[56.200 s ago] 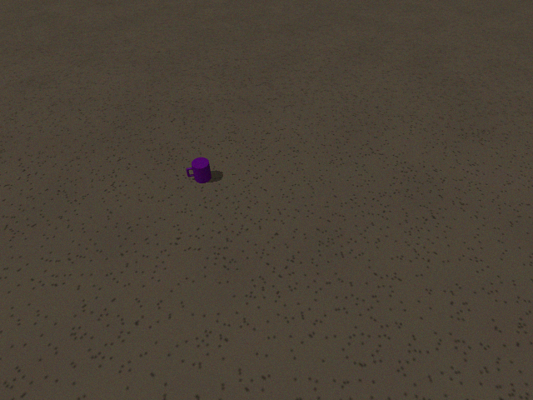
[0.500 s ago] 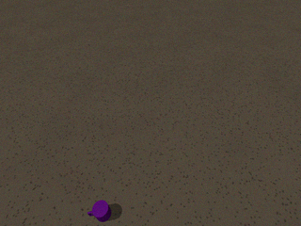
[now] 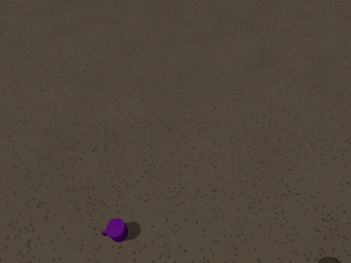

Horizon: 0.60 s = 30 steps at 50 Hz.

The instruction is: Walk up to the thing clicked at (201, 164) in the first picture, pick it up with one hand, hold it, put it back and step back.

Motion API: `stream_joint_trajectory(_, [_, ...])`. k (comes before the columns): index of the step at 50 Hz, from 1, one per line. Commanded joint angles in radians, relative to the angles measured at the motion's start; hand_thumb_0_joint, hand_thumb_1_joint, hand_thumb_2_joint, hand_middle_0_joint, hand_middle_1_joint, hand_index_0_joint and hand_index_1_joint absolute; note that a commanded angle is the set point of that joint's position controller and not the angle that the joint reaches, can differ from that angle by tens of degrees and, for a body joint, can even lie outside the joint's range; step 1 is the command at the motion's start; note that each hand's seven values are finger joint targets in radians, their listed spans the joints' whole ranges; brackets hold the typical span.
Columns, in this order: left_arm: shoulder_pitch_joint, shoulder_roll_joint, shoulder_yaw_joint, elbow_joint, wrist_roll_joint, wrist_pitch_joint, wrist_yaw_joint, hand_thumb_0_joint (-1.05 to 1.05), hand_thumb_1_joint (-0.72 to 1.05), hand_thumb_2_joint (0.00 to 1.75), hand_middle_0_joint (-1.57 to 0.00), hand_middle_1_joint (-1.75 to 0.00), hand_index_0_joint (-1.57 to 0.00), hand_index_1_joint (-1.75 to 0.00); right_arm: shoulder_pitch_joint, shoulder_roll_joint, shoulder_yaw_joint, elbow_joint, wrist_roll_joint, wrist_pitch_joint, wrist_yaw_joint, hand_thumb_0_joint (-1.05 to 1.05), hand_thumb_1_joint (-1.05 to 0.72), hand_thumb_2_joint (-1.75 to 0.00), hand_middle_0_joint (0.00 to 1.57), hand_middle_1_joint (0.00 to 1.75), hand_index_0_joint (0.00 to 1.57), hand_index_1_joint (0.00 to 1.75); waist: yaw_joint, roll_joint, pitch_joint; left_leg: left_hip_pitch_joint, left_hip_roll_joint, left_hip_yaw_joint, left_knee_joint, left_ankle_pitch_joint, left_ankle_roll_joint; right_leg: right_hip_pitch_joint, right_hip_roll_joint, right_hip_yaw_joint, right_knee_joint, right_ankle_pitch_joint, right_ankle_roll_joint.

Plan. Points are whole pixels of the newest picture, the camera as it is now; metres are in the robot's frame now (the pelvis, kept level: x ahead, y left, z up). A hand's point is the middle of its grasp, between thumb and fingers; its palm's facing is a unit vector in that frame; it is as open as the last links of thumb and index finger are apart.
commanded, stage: step back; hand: left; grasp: from above
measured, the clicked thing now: (114, 231) +0.38 +0.32 -0.72
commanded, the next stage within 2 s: none
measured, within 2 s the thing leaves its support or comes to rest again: neither
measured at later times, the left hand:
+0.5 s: hand out of the picture +0.05 +0.30 -0.17, palm faces -0.11 -0.93 -0.36, open 7.4 cm
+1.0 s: hand out of the picture -0.06 +0.30 -0.16, palm faces -0.03 -0.93 -0.37, open 7.4 cm
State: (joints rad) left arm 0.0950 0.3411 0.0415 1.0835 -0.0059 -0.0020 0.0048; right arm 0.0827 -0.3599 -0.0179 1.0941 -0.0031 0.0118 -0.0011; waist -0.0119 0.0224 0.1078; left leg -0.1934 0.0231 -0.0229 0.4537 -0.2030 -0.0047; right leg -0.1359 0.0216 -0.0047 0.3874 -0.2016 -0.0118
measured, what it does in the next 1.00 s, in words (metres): walks backwards: left foot, then right foot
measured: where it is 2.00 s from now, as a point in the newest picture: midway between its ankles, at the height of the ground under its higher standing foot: outside the picture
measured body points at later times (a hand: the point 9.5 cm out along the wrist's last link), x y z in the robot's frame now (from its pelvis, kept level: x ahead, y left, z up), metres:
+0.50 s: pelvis -0.08 +0.05 -0.01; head -0.01 +0.06 +0.43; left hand +0.05 +0.35 -0.15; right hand -0.01 -0.26 -0.13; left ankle -0.05 +0.13 -0.74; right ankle -0.13 -0.08 -0.70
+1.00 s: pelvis -0.22 +0.05 -0.02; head -0.14 +0.05 +0.42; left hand -0.06 +0.35 -0.13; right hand -0.14 -0.28 -0.14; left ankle -0.25 +0.17 -0.75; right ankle -0.14 -0.07 -0.74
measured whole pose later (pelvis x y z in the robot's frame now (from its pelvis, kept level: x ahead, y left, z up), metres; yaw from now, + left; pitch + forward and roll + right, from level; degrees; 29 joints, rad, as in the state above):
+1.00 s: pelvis -0.22 +0.05 -0.02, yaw +0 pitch -1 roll +0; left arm 0.09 0.37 0.06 0.75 0.02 0.05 0.01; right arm 0.18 -0.41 -0.04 0.90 -0.01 0.02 -0.03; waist -0.01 -0.01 0.19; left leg -0.22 -0.03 -0.05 0.64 -0.40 -0.01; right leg -0.40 -0.01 -0.03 0.63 -0.21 -0.01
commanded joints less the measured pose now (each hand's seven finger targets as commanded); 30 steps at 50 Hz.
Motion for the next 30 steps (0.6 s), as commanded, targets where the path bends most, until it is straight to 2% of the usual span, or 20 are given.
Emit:
stream_joint_trajectory(1, [-0.073,0.316,0.079,-0.14,0.018,-0.004,0.025,0.0,0.9,0.9,-0.2,-0.3,-0.2,-0.3,0.046,-0.197,-0.064,-0.088,0.0,0.016,-0.003,0.0,-0.9,-0.9,0.2,0.3,0.2,0.3,-0.008,-0.195,-0.129,-0.012,-0.068,-0.004,0.328,-0.206,0.03,-0.086,-0.336,0.289,-0.077,0.405,-0.215])
stream_joint_trajectory(2, [-0.089,0.315,0.082,-0.163,0.028,-0.003,0.026,0.0,0.9,0.9,-0.2,-0.3,-0.2,-0.3,0.075,-0.197,-0.069,-0.097,-0.003,0.022,-0.003,0.0,-0.9,-0.9,0.2,0.3,0.2,0.3,-0.013,-0.207,-0.145,-0.036,-0.063,-0.025,0.391,-0.296,0.039,-0.088,-0.363,0.299,-0.053,0.405,-0.242])
stream_joint_trajectory(3, [-0.096,0.305,0.083,-0.182,0.033,0.002,0.023,0.0,0.9,0.9,-0.2,-0.3,-0.2,-0.3,0.09,-0.2,-0.071,-0.107,-0.002,0.025,0.001,0.0,-0.9,-0.9,0.2,0.3,0.2,0.3,-0.017,-0.206,-0.146,-0.046,-0.053,-0.043,0.398,-0.322,0.048,-0.101,-0.359,0.277,-0.029,0.403,-0.241])
stream_joint_trajectory(5, [-0.141,0.283,0.073,-0.214,0.032,0.008,0.023,0.0,0.9,0.9,-0.2,-0.3,-0.2,-0.3,0.128,-0.2,-0.076,-0.117,0.004,0.02,0.002,0.0,-0.9,-0.9,0.2,0.3,0.2,0.3,-0.043,-0.209,-0.161,-0.03,-0.03,-0.042,0.301,-0.235,0.052,-0.091,-0.313,0.217,0.044,0.412,-0.191])
stream_joint_trajectory(6, [-0.13,0.271,0.067,-0.222,0.029,0.014,0.024,0.0,0.9,0.9,-0.2,-0.3,-0.2,-0.3,0.129,-0.2,-0.078,-0.123,0.003,0.012,0.001,0.0,-0.9,-0.9,0.2,0.3,0.2,0.3,-0.042,-0.172,-0.172,-0.025,-0.023,-0.027,0.168,-0.1,0.047,-0.062,-0.269,0.181,0.115,0.411,-0.15])
stream_joint_trajectory(7, [-0.113,0.253,0.061,-0.224,0.02,0.023,0.022,0.0,0.9,0.9,-0.2,-0.3,-0.2,-0.3,0.119,-0.209,-0.078,-0.133,-0.005,0.003,-0.005,0.0,-0.9,-0.9,0.2,0.3,0.2,0.3,-0.038,-0.08,-0.164,-0.02,0.028,-0.051,-0.001,0.223,0.043,-0.056,-0.189,0.116,0.203,0.346,-0.092])
stream_joint_trajectory(8, [-0.107,0.216,0.052,-0.239,0.006,0.031,0.022,0.0,0.9,0.9,-0.2,-0.3,-0.2,-0.3,0.094,-0.258,-0.091,-0.144,-0.019,-0.003,-0.009,0.0,-0.9,-0.9,0.2,0.3,0.2,0.3,-0.021,0.085,-0.168,0.028,0.129,-0.192,-0.059,0.482,0.064,-0.126,-0.061,0.055,0.341,0.214,-0.043])
stream_joint_trajectory(9, [-0.099,0.192,0.051,-0.248,0.003,0.037,0.028,0.0,0.9,0.9,-0.2,-0.3,-0.2,-0.3,0.099,-0.306,-0.104,-0.155,-0.028,-0.006,-0.011,0.0,-0.9,-0.9,0.2,0.3,0.2,0.3,-0.023,0.2,-0.154,0.159,0.227,-0.338,-0.079,0.688,0.123,-0.316,0.069,0.065,0.462,-0.202,-0.021])
stream_joint_trajectory(10, [-0.053,0.199,0.055,-0.234,0.013,0.052,0.034,0.0,0.9,0.9,-0.2,-0.3,-0.2,-0.3,0.108,-0.286,-0.105,-0.163,-0.037,-0.008,-0.015,0.0,-0.9,-0.9,0.2,0.3,0.2,0.3,-0.006,0.094,-0.172,0.16,0.257,-0.314,-0.047,0.676,0.182,-0.315,0.071,0.144,0.581,-0.395,-0.024])
stream_joint_trajectory(11, [-0.015,0.191,0.047,-0.238,0.014,0.053,0.035,0.0,0.9,0.9,-0.2,-0.3,-0.2,-0.3,0.101,-0.297,-0.103,-0.176,-0.029,-0.008,-0.02,0.0,-0.9,-0.9,0.2,0.3,0.2,0.3,-0.004,0.098,-0.173,0.162,0.27,-0.284,-0.009,0.816,0.193,-0.337,0.08,0.158,0.637,-0.428,-0.022])
stream_joint_trajectory(12, [-0.02,0.19,0.045,-0.24,0.013,0.053,0.04,0.0,0.9,0.9,-0.2,-0.3,-0.2,-0.3,0.076,-0.31,-0.108,-0.2,-0.032,-0.005,-0.021,0.0,-0.9,-0.9,0.2,0.3,0.2,0.3,-0.012,0.159,-0.175,0.142,0.292,-0.325,-0.046,0.746,0.188,-0.348,0.087,0.196,0.681,-0.429,-0.022])
stream_joint_trajectory(13, [-0.038,0.21,0.052,-0.23,0.018,0.056,0.043,0.0,0.9,0.9,-0.2,-0.3,-0.2,-0.3,0.042,-0.297,-0.108,-0.211,-0.031,-0.005,-0.027,0.0,-0.9,-0.9,0.2,0.3,0.2,0.3,-0.009,0.15,-0.152,0.081,0.27,-0.295,-0.058,0.655,0.179,-0.324,0.082,0.224,0.727,-0.401,-0.023])
stream_joint_trajectory(14, [-0.032,0.229,0.058,-0.226,0.013,0.059,0.042,0.0,0.9,0.9,-0.2,-0.3,-0.2,-0.3,0.015,-0.279,-0.103,-0.226,-0.036,-0.008,-0.032,0.0,-0.9,-0.9,0.2,0.3,0.2,0.3,-0.003,0.144,-0.144,0.084,0.244,-0.266,-0.046,0.627,0.179,-0.331,0.078,0.217,0.774,-0.363,-0.017])
stream_joint_trajectory(16, [0.016,0.23,0.063,-0.235,0.01,0.061,0.034,0.0,0.9,0.9,-0.2,-0.3,-0.2,-0.3,0.016,-0.251,-0.093,-0.239,-0.03,-0.011,-0.042,0.0,-0.9,-0.9,0.2,0.3,0.2,0.3,0.02,0.111,-0.145,0.136,0.198,-0.197,-0.008,0.621,0.164,-0.364,0.082,0.208,0.798,-0.289,-0.006])
stream_joint_trajectory(19, [0.023,0.221,0.064,-0.258,0.021,0.051,0.031,0.0,0.9,0.9,-0.2,-0.3,-0.2,-0.3,0.079,-0.232,-0.098,-0.242,-0.016,-0.011,-0.048,0.0,-0.9,-0.9,0.2,0.3,0.2,0.3,-0.005,0.068,-0.179,0.255,0.191,-0.187,0.03,0.635,0.158,-0.39,0.074,0.183,0.704,-0.267,0.018])
stream_joint_trajectory(22, [0.004,0.217,0.069,-0.286,0.019,0.045,0.028,0.0,0.9,0.9,-0.2,-0.3,-0.2,-0.3,0.11,-0.239,-0.101,-0.248,-0.014,-0.008,-0.049,0.0,-0.9,-0.9,0.2,0.3,0.2,0.3,-0.033,0.074,-0.166,0.273,0.21,-0.196,0.036,0.596,0.185,-0.368,0.05,0.158,0.566,-0.281,0.032])
stream_joint_trajectory(24, [0.004,0.217,0.075,-0.29,0.023,0.045,0.026,0.0,0.9,0.9,-0.2,-0.3,-0.2,-0.3,0.117,-0.255,-0.106,-0.258,-0.017,-0.007,-0.047,0.0,-0.9,-0.9,0.2,0.3,0.2,0.3,-0.044,0.079,-0.163,0.236,0.237,-0.214,0.034,0.555,0.222,-0.321,0.031,0.135,0.504,-0.301,0.028])
stream_joint_trajectory(25, [0.014,0.217,0.077,-0.288,0.024,0.043,0.024,0.0,0.9,0.9,-0.2,-0.3,-0.2,-0.3,0.11,-0.267,-0.108,-0.264,-0.018,-0.006,-0.044,0.0,-0.9,-0.9,0.2,0.3,0.2,0.3,-0.039,0.094,-0.161,0.204,0.248,-0.221,0.027,0.518,0.234,-0.286,0.021,0.116,0.468,-0.306,0.025])
stream_joint_trajectory(28, [0.09,0.208,0.08,-0.268,0.03,0.035,0.015,0.0,0.9,0.9,-0.2,-0.3,-0.2,-0.3,0.046,-0.276,-0.107,-0.286,-0.017,-0.003,-0.036,0.0,-0.9,-0.9,0.2,0.3,0.2,0.3,-0.001,0.105,-0.187,0.112,0.252,-0.226,0.041,0.368,0.222,-0.174,-0.007,0.075,0.289,-0.237,0.001])
stream_joint_trajectory(30, [0.164,0.202,0.085,-0.239,0.036,0.025,0.014,0.0,0.9,0.9,-0.2,-0.3,-0.2,-0.3,0.0,-0.272,-0.101,-0.293,-0.007,0.004,-0.031,0.0,-0.9,-0.9,0.2,0.3,0.2,0.3,0.043,0.065,-0.208,0.018,0.212,-0.174,0.11,0.269,0.168,-0.027,-0.014,0.058,0.071,-0.034,-0.024])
